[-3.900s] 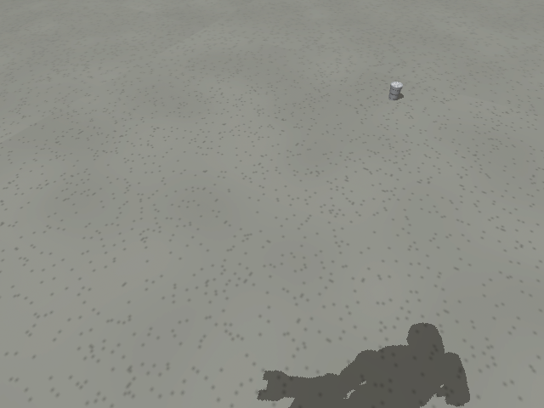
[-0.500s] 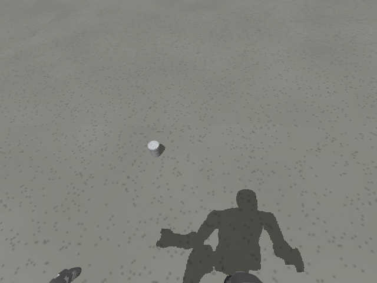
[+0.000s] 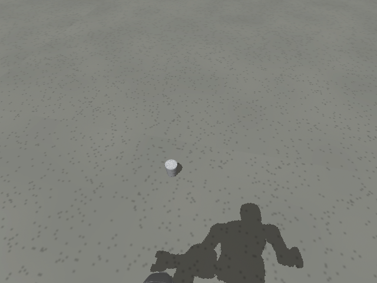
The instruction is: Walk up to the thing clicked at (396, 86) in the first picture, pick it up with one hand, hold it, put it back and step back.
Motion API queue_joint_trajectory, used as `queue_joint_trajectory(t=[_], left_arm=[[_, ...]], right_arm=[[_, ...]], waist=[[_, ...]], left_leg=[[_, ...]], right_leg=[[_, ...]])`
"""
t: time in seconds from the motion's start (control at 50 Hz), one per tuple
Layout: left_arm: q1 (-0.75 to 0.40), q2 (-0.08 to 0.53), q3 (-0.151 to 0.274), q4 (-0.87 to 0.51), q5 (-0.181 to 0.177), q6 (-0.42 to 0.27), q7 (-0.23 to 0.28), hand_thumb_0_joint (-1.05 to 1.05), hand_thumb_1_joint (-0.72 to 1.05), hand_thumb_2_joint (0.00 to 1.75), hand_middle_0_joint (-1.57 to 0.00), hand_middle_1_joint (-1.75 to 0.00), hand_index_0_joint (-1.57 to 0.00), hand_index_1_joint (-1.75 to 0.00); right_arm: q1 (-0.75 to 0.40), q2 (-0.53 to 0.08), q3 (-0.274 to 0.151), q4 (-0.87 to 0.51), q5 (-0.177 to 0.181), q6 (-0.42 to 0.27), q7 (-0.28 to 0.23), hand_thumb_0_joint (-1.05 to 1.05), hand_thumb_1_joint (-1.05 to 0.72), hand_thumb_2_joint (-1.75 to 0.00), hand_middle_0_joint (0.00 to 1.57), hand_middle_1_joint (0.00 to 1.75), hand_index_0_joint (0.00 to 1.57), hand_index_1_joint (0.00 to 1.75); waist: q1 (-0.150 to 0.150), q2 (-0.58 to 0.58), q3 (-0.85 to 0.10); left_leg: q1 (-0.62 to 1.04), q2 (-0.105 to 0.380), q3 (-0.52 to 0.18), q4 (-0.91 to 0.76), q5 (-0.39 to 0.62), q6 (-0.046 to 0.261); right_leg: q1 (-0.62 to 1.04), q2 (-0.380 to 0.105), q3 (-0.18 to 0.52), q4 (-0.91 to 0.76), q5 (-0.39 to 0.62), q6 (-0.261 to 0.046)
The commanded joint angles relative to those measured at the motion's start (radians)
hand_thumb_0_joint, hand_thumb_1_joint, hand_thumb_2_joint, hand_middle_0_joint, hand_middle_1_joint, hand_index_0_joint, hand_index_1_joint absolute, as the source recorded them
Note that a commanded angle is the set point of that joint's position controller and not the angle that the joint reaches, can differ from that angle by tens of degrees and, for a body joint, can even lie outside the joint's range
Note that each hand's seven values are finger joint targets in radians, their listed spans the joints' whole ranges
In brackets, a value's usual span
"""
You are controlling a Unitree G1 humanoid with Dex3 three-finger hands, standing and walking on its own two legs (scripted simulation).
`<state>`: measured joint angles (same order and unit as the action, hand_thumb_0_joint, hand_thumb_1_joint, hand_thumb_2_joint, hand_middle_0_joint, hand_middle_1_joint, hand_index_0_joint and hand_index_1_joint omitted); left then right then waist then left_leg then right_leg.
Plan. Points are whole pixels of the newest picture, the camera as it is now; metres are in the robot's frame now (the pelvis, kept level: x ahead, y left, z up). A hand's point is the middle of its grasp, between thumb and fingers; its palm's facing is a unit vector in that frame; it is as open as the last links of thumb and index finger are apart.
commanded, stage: walk up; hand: left
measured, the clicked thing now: (171, 169) +0.85 +0.19 -0.71
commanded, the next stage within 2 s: none
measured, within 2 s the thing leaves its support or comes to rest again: neither
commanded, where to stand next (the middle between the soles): +0.46 +0.00 m, yaw -3 degrees
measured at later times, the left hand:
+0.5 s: hand (101, 231) +0.25 +0.27 -0.13, palm faces -0.13 -0.91 -0.39, open 7.4 cm
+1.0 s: hand (107, 200) +0.34 +0.29 -0.14, palm faces -0.05 -0.92 -0.38, open 7.4 cm
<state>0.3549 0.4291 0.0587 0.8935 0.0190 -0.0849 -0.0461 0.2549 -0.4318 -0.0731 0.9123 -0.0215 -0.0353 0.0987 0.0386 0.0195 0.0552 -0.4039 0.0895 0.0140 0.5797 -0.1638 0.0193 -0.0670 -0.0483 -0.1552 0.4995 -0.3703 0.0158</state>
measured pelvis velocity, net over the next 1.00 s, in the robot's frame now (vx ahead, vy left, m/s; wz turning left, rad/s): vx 0.29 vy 0.01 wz -0.03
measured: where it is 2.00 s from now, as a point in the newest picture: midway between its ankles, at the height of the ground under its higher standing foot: (196, 243)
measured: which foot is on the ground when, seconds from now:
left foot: up 0.00-0.00, down 0.02-0.54, up 0.56-1.00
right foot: down 0.00-0.04, up 0.06-0.50, down 0.52-1.00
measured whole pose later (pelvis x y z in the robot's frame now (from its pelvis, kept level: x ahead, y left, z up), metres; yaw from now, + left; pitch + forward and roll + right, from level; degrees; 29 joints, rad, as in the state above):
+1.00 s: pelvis +0.29 +0.01 +0.00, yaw -2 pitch -3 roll -2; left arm 0.35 0.43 0.05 0.86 0.02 -0.08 -0.04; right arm 0.29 -0.43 -0.08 0.90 -0.03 -0.03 0.09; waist 0.02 0.02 0.06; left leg -0.38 0.09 0.02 0.61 -0.22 0.01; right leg -0.16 -0.05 -0.09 0.55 -0.34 0.00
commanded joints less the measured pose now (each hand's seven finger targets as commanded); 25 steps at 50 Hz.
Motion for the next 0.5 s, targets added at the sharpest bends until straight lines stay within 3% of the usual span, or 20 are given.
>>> queue_joint_trajectory(t=[0.0, 0.02, 0.04, 0.06, 0.08, 0.1, 0.12, 0.14, 0.18, 0.3, 0.36, 0.42, 0.46, 0.48], left_arm=[[-0.022, 0.174, 0.038, -0.089, -0.006, -0.016, 0.018, 0.0, 0.9, 0.9, -0.2, -0.3, -0.2, -0.3], [0.037, 0.084, 0.015, -0.094, -0.013, -0.01, 0.012, 0.0, 0.9, 0.9, -0.2, -0.3, -0.2, -0.3], [0.043, 0.182, 0.037, -0.069, -0.015, 0.001, 0.028, 0.0, 0.9, 0.9, -0.2, -0.3, -0.2, -0.3], [-0.005, 0.23, 0.039, -0.061, -0.011, 0.007, 0.034, 0.0, 0.9, 0.9, -0.2, -0.3, -0.2, -0.3], [-0.027, 0.231, 0.034, -0.056, -0.017, 0.006, 0.031, 0.0, 0.9, 0.9, -0.2, -0.3, -0.2, -0.3], [-0.003, 0.216, 0.037, -0.037, -0.026, 0.005, 0.026, 0.0, 0.9, 0.9, -0.2, -0.3, -0.2, -0.3], [0.027, 0.208, 0.037, -0.023, -0.027, 0.01, 0.021, 0.0, 0.9, 0.9, -0.2, -0.3, -0.2, -0.3], [0.046, 0.197, 0.036, -0.01, -0.032, 0.016, 0.017, 0.0, 0.9, 0.9, -0.2, -0.3, -0.2, -0.3], [0.056, 0.181, 0.036, -0.006, -0.027, 0.026, 0.01, 0.0, 0.9, 0.9, -0.2, -0.3, -0.2, -0.3], [-0.095, 0.177, 0.04, -0.051, -0.008, 0.026, -0.014, 0.0, 0.9, 0.9, -0.2, -0.3, -0.2, -0.3], [-0.138, 0.158, 0.039, -0.062, -0.008, 0.014, -0.021, 0.0, 0.9, 0.9, -0.2, -0.3, -0.2, -0.3], [-0.107, 0.154, 0.042, -0.041, -0.011, 0.002, -0.018, 0.0, 0.9, 0.9, -0.2, -0.3, -0.2, -0.3], [-0.028, 0.167, 0.052, -0.011, -0.006, -0.007, -0.007, 0.0, 0.9, 0.9, -0.2, -0.3, -0.2, -0.3], [0.052, 0.206, 0.069, 0.014, -0.005, -0.018, 0.006, 0.0, 0.9, 0.9, -0.2, -0.3, -0.2, -0.3]], right_arm=[[0.22, -0.263, -0.091, -0.02, -0.014, -0.052, -0.042, 0.0, -0.9, -0.9, 0.2, 0.3, 0.2, 0.3], [0.215, -0.333, -0.103, -0.048, -0.014, -0.059, -0.055, 0.0, -0.9, -0.9, 0.2, 0.3, 0.2, 0.3], [0.178, -0.358, -0.103, -0.079, 0.013, -0.06, -0.058, 0.0, -0.9, -0.9, 0.2, 0.3, 0.2, 0.3], [0.145, -0.335, -0.102, -0.078, 0.026, -0.055, -0.056, 0.0, -0.9, -0.9, 0.2, 0.3, 0.2, 0.3], [0.113, -0.3, -0.086, -0.085, 0.026, -0.055, -0.062, 0.0, -0.9, -0.9, 0.2, 0.3, 0.2, 0.3], [0.078, -0.263, -0.068, -0.095, 0.022, -0.06, -0.066, 0.0, -0.9, -0.9, 0.2, 0.3, 0.2, 0.3], [0.062, -0.236, -0.06, -0.103, 0.024, -0.064, -0.069, 0.0, -0.9, -0.9, 0.2, 0.3, 0.2, 0.3], [0.064, -0.224, -0.054, -0.098, 0.029, -0.069, -0.069, 0.0, -0.9, -0.9, 0.2, 0.3, 0.2, 0.3], [0.057, -0.231, -0.057, -0.109, 0.025, -0.073, -0.071, 0.0, -0.9, -0.9, 0.2, 0.3, 0.2, 0.3], [0.062, -0.245, -0.066, -0.126, 0.013, -0.071, -0.068, 0.0, -0.9, -0.9, 0.2, 0.3, 0.2, 0.3], [0.068, -0.242, -0.064, -0.126, 0.012, -0.065, -0.064, 0.0, -0.9, -0.9, 0.2, 0.3, 0.2, 0.3], [0.043, -0.243, -0.062, -0.142, 0.014, -0.058, -0.062, 0.0, -0.9, -0.9, 0.2, 0.3, 0.2, 0.3], [0.033, -0.226, -0.056, -0.153, 0.014, -0.049, -0.063, 0.0, -0.9, -0.9, 0.2, 0.3, 0.2, 0.3], [0.061, -0.181, -0.039, -0.154, 0.013, -0.048, -0.064, 0.0, -0.9, -0.9, 0.2, 0.3, 0.2, 0.3]], waist=[[-0.152, 0.193, -0.122], [-0.117, 0.384, -0.107], [-0.114, 0.229, -0.097], [-0.107, 0.154, -0.03], [-0.095, 0.088, 0.008], [-0.072, 0.087, 0.02], [-0.056, 0.092, 0.012], [-0.042, 0.105, 0.011], [-0.044, 0.137, -0.017], [-0.076, 0.11, 0.067], [-0.077, 0.099, 0.073], [-0.049, 0.091, 0.037], [-0.006, 0.033, -0.014], [0.03, -0.072, -0.085]], left_leg=[[0.461, 0.03, -0.111, -0.143, -0.248, 0.077], [0.538, 0.234, -0.515, -0.252, -0.308, 0.126], [0.472, 0.344, -0.701, -0.349, -0.371, 0.219], [0.381, 0.333, -0.653, -0.346, -0.359, 0.24], [0.305, 0.274, -0.5, -0.334, -0.203, 0.187], [0.284, 0.226, -0.37, -0.32, -0.079, 0.168], [0.277, 0.184, -0.263, -0.308, 0.007, 0.137], [0.249, 0.16, -0.206, -0.31, 0.047, 0.116], [0.264, 0.166, -0.171, -0.326, 0.026, 0.164], [0.236, 0.185, -0.133, -0.404, -0.178, 0.213], [0.225, 0.164, -0.088, -0.366, -0.143, 0.201], [0.173, 0.171, -0.081, -0.285, -0.101, 0.188], [0.137, 0.142, -0.046, -0.148, -0.074, 0.154], [0.102, 0.093, -0.007, 0.037, -0.014, 0.125]], right_leg=[[-0.336, -0.094, 0.052, 0.375, 0.212, -0.117], [-0.574, 0.057, 0.079, 0.602, -0.153, -0.057], [-0.597, 0.055, 0.151, 0.664, -0.183, -0.067], [-0.599, -0.001, 0.199, 0.696, -0.144, -0.076], [-0.561, -0.014, 0.254, 0.67, -0.07, -0.069], [-0.531, -0.028, 0.265, 0.643, -0.014, -0.067], [-0.503, -0.045, 0.263, 0.591, 0.031, -0.064], [-0.466, -0.045, 0.257, 0.561, 0.064, -0.052], [-0.459, -0.04, 0.219, 0.534, 0.1, -0.032], [-0.509, -0.077, 0.186, 0.314, 0.156, -0.007], [-0.44, -0.071, 0.149, 0.17, 0.209, -0.019], [-0.284, -0.042, 0.128, 0.097, 0.21, -0.034], [-0.12, -0.006, 0.1, 0.032, 0.226, -0.037], [0.027, -0.001, 0.136, 0.001, 0.173, -0.051]])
